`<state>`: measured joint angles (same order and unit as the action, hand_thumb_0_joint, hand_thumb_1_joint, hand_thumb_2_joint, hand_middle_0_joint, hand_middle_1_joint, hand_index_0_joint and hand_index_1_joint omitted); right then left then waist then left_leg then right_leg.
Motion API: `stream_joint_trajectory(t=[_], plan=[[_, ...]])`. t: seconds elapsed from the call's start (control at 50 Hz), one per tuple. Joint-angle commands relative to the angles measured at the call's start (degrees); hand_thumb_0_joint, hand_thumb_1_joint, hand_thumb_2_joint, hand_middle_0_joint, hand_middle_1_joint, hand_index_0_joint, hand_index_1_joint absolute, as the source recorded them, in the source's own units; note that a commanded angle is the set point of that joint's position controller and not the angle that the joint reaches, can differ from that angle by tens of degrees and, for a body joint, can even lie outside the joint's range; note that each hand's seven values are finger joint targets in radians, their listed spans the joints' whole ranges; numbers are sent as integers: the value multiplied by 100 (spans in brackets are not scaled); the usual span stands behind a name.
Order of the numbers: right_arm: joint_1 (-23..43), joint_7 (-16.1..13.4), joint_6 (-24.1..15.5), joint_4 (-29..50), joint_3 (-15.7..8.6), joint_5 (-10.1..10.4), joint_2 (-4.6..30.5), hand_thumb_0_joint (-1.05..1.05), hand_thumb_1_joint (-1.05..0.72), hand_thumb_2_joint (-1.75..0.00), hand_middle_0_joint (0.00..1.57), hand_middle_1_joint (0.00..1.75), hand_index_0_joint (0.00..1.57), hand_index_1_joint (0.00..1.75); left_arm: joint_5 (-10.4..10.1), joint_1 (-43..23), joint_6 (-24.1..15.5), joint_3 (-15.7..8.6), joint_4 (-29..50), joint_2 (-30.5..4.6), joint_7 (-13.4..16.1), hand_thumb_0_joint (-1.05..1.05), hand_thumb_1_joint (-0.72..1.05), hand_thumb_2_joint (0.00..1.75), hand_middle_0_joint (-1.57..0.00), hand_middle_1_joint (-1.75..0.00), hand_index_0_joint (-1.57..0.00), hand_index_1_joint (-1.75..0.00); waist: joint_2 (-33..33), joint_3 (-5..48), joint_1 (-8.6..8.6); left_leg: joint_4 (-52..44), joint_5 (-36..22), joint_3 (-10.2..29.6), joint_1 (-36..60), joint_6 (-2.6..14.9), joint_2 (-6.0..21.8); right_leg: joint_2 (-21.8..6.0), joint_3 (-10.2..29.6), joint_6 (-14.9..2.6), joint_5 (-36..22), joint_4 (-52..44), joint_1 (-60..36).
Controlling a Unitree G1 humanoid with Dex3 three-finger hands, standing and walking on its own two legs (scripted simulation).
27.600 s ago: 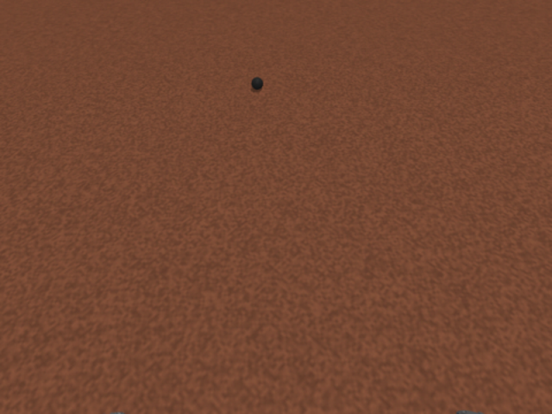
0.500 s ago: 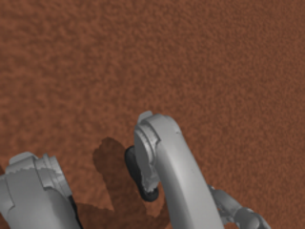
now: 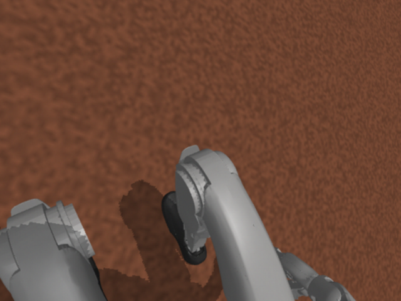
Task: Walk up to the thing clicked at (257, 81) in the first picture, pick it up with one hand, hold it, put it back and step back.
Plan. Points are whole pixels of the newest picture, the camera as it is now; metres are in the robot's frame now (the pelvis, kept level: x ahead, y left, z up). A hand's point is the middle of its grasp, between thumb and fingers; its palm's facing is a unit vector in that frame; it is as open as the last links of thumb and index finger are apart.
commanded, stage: open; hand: left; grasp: from above
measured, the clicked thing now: out of the picture +0.45 +0.33 -0.26
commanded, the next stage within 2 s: withdraw in 0.50 s
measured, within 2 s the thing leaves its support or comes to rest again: neither
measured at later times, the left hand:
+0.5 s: hand out of the picture +0.43 +0.32 -0.24, palm faces -0.45 -0.17 -0.87, open 13.9 cm
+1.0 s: hand out of the picture +0.45 +0.35 -0.12, palm faces -0.30 -0.06 -0.95, open 14.1 cm
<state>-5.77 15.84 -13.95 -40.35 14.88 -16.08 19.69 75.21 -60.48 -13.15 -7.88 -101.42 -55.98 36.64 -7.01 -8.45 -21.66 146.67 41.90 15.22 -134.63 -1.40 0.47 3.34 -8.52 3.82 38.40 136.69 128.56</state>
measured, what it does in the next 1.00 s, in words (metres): stands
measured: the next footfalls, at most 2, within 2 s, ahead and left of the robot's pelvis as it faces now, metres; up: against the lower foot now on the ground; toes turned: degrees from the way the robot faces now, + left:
none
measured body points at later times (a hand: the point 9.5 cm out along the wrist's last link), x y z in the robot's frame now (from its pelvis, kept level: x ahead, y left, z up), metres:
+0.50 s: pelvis +0.00 +0.00 +0.00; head +0.27 +0.12 +0.34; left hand +0.45 +0.33 -0.19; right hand +0.05 -0.26 -0.06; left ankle +0.06 +0.13 -0.27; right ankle +0.11 -0.12 -0.27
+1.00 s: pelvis +0.01 +0.00 +0.02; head +0.23 +0.09 +0.40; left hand +0.46 +0.35 -0.07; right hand +0.10 -0.26 -0.07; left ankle +0.06 +0.13 -0.27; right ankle +0.11 -0.12 -0.27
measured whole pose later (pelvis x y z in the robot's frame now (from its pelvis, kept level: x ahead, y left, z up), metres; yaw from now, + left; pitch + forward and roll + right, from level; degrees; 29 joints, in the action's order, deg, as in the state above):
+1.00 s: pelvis +0.01 +0.00 +0.02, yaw +3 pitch +34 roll -11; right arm -7.8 17.2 -8.3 -41.9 5.6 -9.2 18.0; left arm 67.8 -52.4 -3.9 -4.7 -77.8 -43.4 26.8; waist 1.4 4.1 -14.4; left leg 140.6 41.8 11.1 -133.9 -0.9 0.8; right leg 2.1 -5.6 3.2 39.7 133.3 128.7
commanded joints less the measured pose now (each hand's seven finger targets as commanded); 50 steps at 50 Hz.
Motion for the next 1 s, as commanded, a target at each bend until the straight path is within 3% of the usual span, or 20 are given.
stream_joint_trajectory(t=[0.0, 0.02, 0.08, 0.14, 0.24, 0.4, 0.5, 0.52, 0.56, 0.58, 0.6, 0.62, 0.66, 0.72, 0.74, 0.78, 0.8, 0.88, 0.94, 0.98], plan=[[-1055, -35, -27, -109, -572, 75, 1873, 0, -90, -90, 20, 30, 20, 30, -88, -1423, 61, 40, 567, -1167, 238, 0, -34, 93, -22, -96, -22, -96, 2902, 3542, -257, -1490, -1173, -705, 2670, 176, 170, 201, -672, -461, -1429, -1159, -1971], [-1142, -33, -33, -102, -581, 41, 1890, 0, -90, -90, 20, 30, 20, 30, -106, -1352, 78, -75, 637, -1246, 250, 0, -36, 94, -21, -97, -21, -98, 2957, 3705, -207, -1532, -1305, -698, 2783, 169, 162, 194, -700, -459, -1514, -1173, -2041], [-1094, -13, -54, -108, -593, 64, 1875, 0, -90, -90, 20, 30, 20, 30, -124, -1388, 116, 52, 708, -1106, 213, 0, -41, 99, -17, -101, -17, -101, 3128, 3764, -197, -1593, -1335, -645, 2899, 127, 178, 191, -720, -489, -1510, -1078, -1959], [-1183, 4, -20, -108, -591, 82, 1872, 0, -89, -90, 20, 30, 20, 30, -185, -1271, 163, -110, 766, -1247, 200, 0, -48, 100, -11, -100, -10, -101, 3070, 3972, -164, -1545, -1670, -662, 2959, 134, 180, 198, -709, -477, -1789, -1070, -2177], [-1209, 3, -4, -125, -551, 76, 1837, 0, -89, -90, 20, 30, 20, 30, -235, -1371, 161, -41, 649, -1129, 104, 0, -53, 101, -6, -103, -5, -104, 2960, 3715, -299, -1498, -1599, -667, 2830, 161, 175, 183, -702, -464, -1749, -1095, -2106], [-1158, -57, 38, -72, -518, 123, 1834, 0, -89, -90, 20, 30, 20, 30, -254, -1358, 20, -69, 758, -1296, 46, 0, -54, 104, -6, -103, -4, -105, 2858, 3739, -198, -1500, -1319, -694, 2659, 194, 165, 186, -661, -473, -1507, -1178, -2162], [-1120, -92, 47, -23, -561, 105, 1884, 0, -89, -90, 20, 30, 20, 30, -178, -1283, -18, 149, 585, -1105, 31, 0, -52, 101, -5, -103, -5, -104, 2846, 3535, -285, -1549, -1166, -667, 2712, 176, 178, 201, -675, -480, -1379, -1165, -2020], [-1109, -111, 66, -23, -534, 130, 1865, 0, -89, -90, 20, 30, 20, 30, -200, -1252, -32, 8, 684, -1285, 84, 0, -53, 103, -6, -102, -4, -104, 2800, 3678, -189, -1593, -1233, -648, 2725, 166, 187, 214, -679, -486, -1419, -1186, -2129], [-1116, -104, 38, -35, -532, 118, 1849, 0, -89, -90, 20, 30, 20, 30, -182, -1377, -33, 96, 636, -1163, 115, 0, -52, 103, -6, -103, -5, -104, 2901, 3591, -247, -1559, -1208, -655, 2788, 152, 181, 181, -701, -485, -1418, -1112, -2006], [-1099, -98, 35, -35, -528, 107, 1880, 0, -89, -90, 20, 30, 20, 30, -167, -1400, -51, -13, 779, -1305, 160, 0, -52, 103, -6, -103, -4, -104, 2940, 3665, -190, -1603, -1225, -623, 2810, 146, 185, 186, -731, -484, -1407, -1124, -1974], [-1071, -88, 18, -12, -555, 124, 1867, 0, -90, -90, 20, 30, 20, 30, -139, -1293, -13, 137, 579, -1090, 148, 0, -54, 100, -6, -103, -7, -102, 2899, 3496, -258, -1570, -1185, -644, 2747, 151, 183, 196, -696, -489, -1400, -1120, -1932], [-1133, -99, 35, -42, -524, 103, 1857, 0, -90, -90, 20, 30, 20, 30, -172, -1371, -41, -67, 837, -1325, 214, 0, -54, 100, -6, -103, -7, -102, 2885, 3731, -211, -1605, -1295, -644, 2817, 152, 192, 214, -710, -473, -1491, -1177, -2106], [-1131, -79, 7, -6, -615, 127, 1883, 0, -90, -90, 20, 30, 20, 30, -162, -1521, -11, -189, 1413, -1446, 260, 0, -54, 100, -6, -102, -7, -102, 3362, 4188, -37, -1641, -1570, -658, 3204, 96, 184, 178, -707, -501, -1684, -1089, -2102], [-1125, 1, -16, -31, -718, 129, 1800, 0, -90, -90, 20, 30, 20, 30, -150, -1297, 134, -118, 1691, -1181, 242, 0, -55, 101, -6, -101, -6, -101, 3660, 4403, 21, -1686, -1744, -742, 3393, 51, 175, 171, -682, -519, -1853, -1040, -2103], [-1031, 15, -2, -28, -788, 201, 1747, 0, -90, -90, 20, 30, 20, 30, -209, -1189, 205, -149, 1763, -1180, 216, 0, -55, 101, -6, -101, -6, -101, 3657, 4449, 130, -1677, -1642, -801, 3322, 71, 181, 186, -614, -531, -1799, -1082, -2102], [-1151, 65, 48, -33, -967, 290, 1657, 0, -90, -90, 20, 30, 20, 30, -378, -1335, 327, -297, 2915, -1146, 141, 0, -55, 101, -6, -101, -6, -102, 4177, 5288, 454, -1808, -1965, -883, 3757, 44, 137, 141, -551, -564, -2001, -1145, -2209], [-1093, 92, 98, -39, -1056, 379, 1616, 0, -90, -91, 20, 30, 20, 30, -475, -994, 451, -285, 2949, -1011, 68, 0, -56, 102, -7, -101, -6, -102, 4285, 5479, 632, -1890, -2072, -916, 3885, 23, 136, 138, -499, -597, -2044, -1112, -2138], [-1155, 141, 406, -104, -1364, 695, 1500, 0, -90, -91, 20, 30, 20, 30, -671, -717, 889, 63, 3253, -327, -439, 0, -56, 103, -7, -102, -6, -104, 3943, 5430, 724, -2120, -2075, -1058, 3573, 88, 83, 123, -350, -610, -2030, -1287, -1917], [-1357, 99, 647, -72, -1543, 853, 1424, 0, -91, -91, 20, 30, 20, 30, -905, -625, 1145, 328, 3031, 131, -1050, 0, -55, 104, -8, -103, -6, -105, 2851, 4908, 659, -2333, -1436, -1073, 2970, 246, 56, 115, -207, -574, -1533, -1712, -1952], [-1401, 12, 793, -39, -1628, 934, 1359, 0, -91, -91, 20, 30, 20, 30, -1101, -685, 1182, 543, 3363, 421, -1485, 0, -55, 104, -8, -104, -6, -105, 2557, 4866, 699, -2544, -1236, -1043, 3050, 271, 38, 82, -130, -590, -1312, -1881, -2022]])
